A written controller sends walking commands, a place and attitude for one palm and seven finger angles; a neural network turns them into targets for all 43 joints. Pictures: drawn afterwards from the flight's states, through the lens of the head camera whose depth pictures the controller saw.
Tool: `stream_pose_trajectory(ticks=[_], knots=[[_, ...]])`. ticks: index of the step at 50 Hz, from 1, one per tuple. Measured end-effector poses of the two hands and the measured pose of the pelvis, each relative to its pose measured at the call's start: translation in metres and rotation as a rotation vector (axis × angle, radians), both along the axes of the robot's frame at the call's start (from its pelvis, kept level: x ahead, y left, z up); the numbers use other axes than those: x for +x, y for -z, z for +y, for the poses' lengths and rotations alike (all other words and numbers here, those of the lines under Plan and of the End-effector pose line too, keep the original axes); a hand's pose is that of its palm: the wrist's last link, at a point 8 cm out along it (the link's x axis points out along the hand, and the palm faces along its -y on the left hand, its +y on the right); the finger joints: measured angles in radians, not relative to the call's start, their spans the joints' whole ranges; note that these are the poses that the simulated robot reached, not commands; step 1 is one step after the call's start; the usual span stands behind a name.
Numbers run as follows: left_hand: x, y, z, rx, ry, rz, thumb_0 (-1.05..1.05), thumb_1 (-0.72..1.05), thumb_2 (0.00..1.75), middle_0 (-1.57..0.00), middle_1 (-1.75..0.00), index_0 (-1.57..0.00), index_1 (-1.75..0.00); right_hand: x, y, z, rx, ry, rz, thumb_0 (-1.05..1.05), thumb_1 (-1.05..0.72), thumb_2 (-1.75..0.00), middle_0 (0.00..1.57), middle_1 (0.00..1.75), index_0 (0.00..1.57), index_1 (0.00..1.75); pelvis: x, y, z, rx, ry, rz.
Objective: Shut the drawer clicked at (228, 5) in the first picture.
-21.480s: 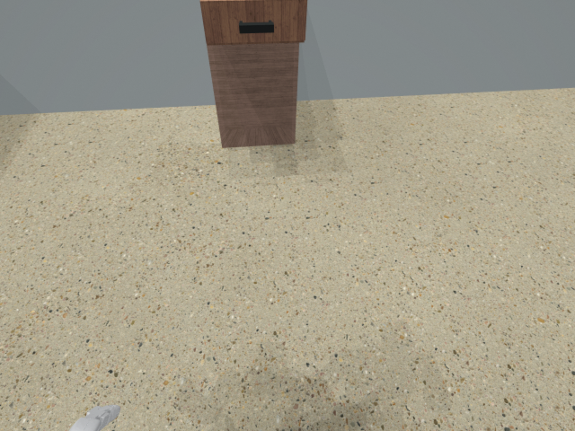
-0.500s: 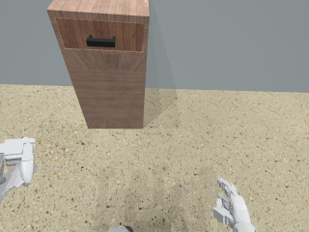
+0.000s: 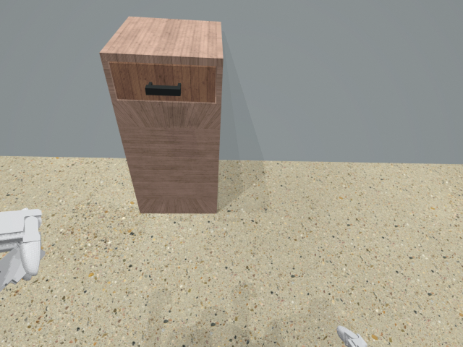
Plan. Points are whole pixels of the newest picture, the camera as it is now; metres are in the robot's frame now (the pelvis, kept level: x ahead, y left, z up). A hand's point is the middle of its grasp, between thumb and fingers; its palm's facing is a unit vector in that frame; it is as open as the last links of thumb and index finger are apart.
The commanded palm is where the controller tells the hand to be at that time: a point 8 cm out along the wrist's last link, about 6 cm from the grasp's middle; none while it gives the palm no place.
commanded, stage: stop stepping back and stand still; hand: left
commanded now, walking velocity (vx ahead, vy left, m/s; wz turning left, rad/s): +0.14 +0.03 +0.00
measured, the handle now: (164, 87) +0.96 +0.26 +0.00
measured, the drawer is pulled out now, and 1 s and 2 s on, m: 0.00 0.00 0.00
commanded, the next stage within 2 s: let the arm hang, fingers relaxed in 0.82 s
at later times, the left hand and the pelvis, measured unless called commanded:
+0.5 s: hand (27, 257) +0.18 +0.25 +0.18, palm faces +0.44 -0.76 -0.49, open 3.3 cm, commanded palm +0.12 +0.28 +0.18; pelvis +0.00 +0.00 +0.00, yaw +3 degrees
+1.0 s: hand (50, 273) +0.21 +0.28 +0.08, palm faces +0.23 -0.84 -0.50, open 3.2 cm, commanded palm none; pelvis +0.01 +0.03 +0.00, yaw +3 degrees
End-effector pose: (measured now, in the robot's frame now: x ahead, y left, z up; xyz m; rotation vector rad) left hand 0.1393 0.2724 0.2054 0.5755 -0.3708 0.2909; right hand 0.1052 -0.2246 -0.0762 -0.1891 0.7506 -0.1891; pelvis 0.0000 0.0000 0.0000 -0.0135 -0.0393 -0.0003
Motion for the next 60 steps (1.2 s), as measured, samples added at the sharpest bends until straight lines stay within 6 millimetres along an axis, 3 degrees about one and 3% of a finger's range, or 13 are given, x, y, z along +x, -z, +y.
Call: stream_pose_trajectory(ticks=[5, 12, 17, 23, 30, 34, 40, 46, 48, 50, 52, 56, 60], knots=[[-0.014, 0.007, 0.004, 0.002, -0.078, 0.004, 0.01, 0.89, 0.90, -1.40, -1.59, -1.41, -1.60, 0.008, 0.023, -0.006, 0.013, -0.051, 0.065, 0.02, -0.91, -0.90, 0.20, 0.30, 0.20, 0.30, -0.012, 0.008, -0.006, 0.007, -0.019, -0.007], [-0.017, 0.024, 0.007, -0.128, -0.115, 0.050, 0.02, 0.89, 0.90, -1.40, -1.60, -1.41, -1.60, 0.024, -0.002, -0.015, -0.050, -0.050, 0.007, 0.02, -0.91, -0.90, 0.20, 0.30, 0.20, 0.30, -0.007, -0.002, -0.003, 0.026, -0.031, 0.008], [-0.011, 0.017, 0.006, -0.088, -0.067, 0.001, 0.02, 0.89, 0.90, -1.41, -1.59, -1.41, -1.60, 0.043, -0.011, -0.012, -0.093, -0.071, -0.057, 0.02, -0.91, -0.90, 0.20, 0.30, 0.20, 0.30, -0.007, 0.004, 0.002, 0.021, -0.046, 0.000], [-0.006, 0.003, 0.010, 0.009, -0.113, 0.022, 0.02, 0.89, 0.90, -1.40, -1.59, -1.41, -1.60, 0.060, -0.004, 0.004, 0.002, -0.102, -0.075, 0.02, -0.91, -0.90, 0.20, 0.30, 0.20, 0.30, 0.000, 0.003, -0.004, 0.015, -0.059, 0.004], [0.001, 0.024, 0.015, -0.083, -0.141, 0.131, 0.02, 0.89, 0.90, -1.40, -1.59, -1.41, -1.60, 0.064, 0.006, 0.012, 0.021, -0.103, 0.017, 0.02, -0.91, -0.90, 0.20, 0.30, 0.20, 0.30, 0.013, -0.002, 0.004, -0.003, -0.051, 0.024], [0.011, 0.030, 0.021, -0.102, -0.140, 0.161, 0.02, 0.89, 0.90, -1.40, -1.59, -1.41, -1.60, 0.067, 0.002, 0.015, -0.006, -0.101, 0.033, 0.02, -0.91, -0.90, 0.20, 0.30, 0.20, 0.30, 0.018, -0.005, 0.009, 0.010, -0.042, 0.022], [0.024, 0.020, 0.024, -0.067, -0.098, 0.136, 0.02, 0.89, 0.90, -1.40, -1.59, -1.41, -1.60, 0.079, -0.007, 0.020, -0.012, -0.099, -0.007, 0.02, -0.91, -0.90, 0.20, 0.30, 0.20, 0.30, 0.020, -0.007, 0.014, 0.008, -0.041, 0.026], [0.025, 0.019, 0.027, -0.062, -0.075, 0.145, 0.02, 0.89, 0.90, -1.40, -1.59, -1.41, -1.60, 0.087, -0.015, 0.022, -0.009, -0.083, -0.039, 0.02, -0.91, -0.90, 0.20, 0.30, 0.20, 0.30, 0.020, -0.008, 0.019, 0.000, -0.033, 0.034], [0.031, 0.046, 0.033, -0.069, -0.063, 0.236, 0.01, 0.89, 0.90, -1.40, -1.59, -1.41, -1.60, 0.088, -0.007, 0.021, 0.012, -0.118, -0.039, 0.02, -0.91, -0.90, 0.20, 0.30, 0.20, 0.30, 0.017, -0.005, 0.022, 0.000, -0.044, 0.047], [0.039, 0.102, 0.044, -0.137, -0.106, 0.460, 0.01, 0.90, 0.90, -1.39, -1.58, -1.40, -1.59, 0.086, 0.008, 0.017, 0.020, -0.147, 0.012, 0.01, -0.91, -0.90, 0.20, 0.30, 0.20, 0.30, 0.013, -0.002, 0.026, 0.004, -0.052, 0.055], [0.034, 0.166, 0.049, -0.230, -0.170, 0.714, 0.00, 0.90, 0.90, -1.36, -1.56, -1.37, -1.56, 0.079, 0.021, 0.013, 0.023, -0.146, 0.067, 0.01, -0.91, -0.90, 0.20, 0.30, 0.20, 0.30, 0.008, 0.002, 0.029, 0.009, -0.052, 0.058], [-0.010, 0.267, 0.027, -0.379, -0.221, 1.143, 0.01, 0.91, 0.90, -1.26, -1.46, -1.27, -1.47, 0.047, 0.036, 0.005, 0.012, -0.119, 0.185, 0.01, -0.91, -0.90, 0.20, 0.30, 0.20, 0.30, 0.003, 0.003, 0.028, 0.016, -0.044, 0.047], [-0.069, 0.324, -0.009, -0.505, -0.217, 1.422, 0.02, 0.91, 0.90, -1.13, -1.33, -1.14, -1.33, 0.000, 0.039, -0.003, -0.020, -0.089, 0.346, 0.01, -0.91, -0.90, 0.20, 0.30, 0.20, 0.29, 0.000, 0.000, 0.024, 0.016, -0.045, 0.033]])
